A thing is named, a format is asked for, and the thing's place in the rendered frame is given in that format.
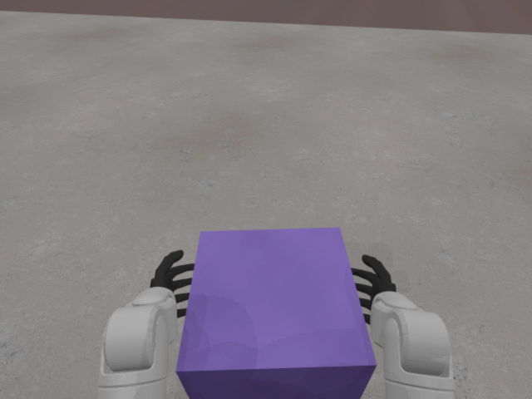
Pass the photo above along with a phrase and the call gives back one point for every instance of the right robot hand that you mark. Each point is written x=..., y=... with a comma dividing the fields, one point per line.
x=381, y=282

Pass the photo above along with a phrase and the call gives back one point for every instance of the left robot hand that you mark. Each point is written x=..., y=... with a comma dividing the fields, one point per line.
x=164, y=275

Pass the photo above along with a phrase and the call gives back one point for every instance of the carton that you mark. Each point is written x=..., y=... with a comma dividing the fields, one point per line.
x=274, y=314

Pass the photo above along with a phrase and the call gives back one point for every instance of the robot right forearm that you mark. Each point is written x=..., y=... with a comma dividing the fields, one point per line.
x=417, y=357

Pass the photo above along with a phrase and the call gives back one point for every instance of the robot left forearm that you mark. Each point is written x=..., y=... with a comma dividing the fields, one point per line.
x=135, y=347

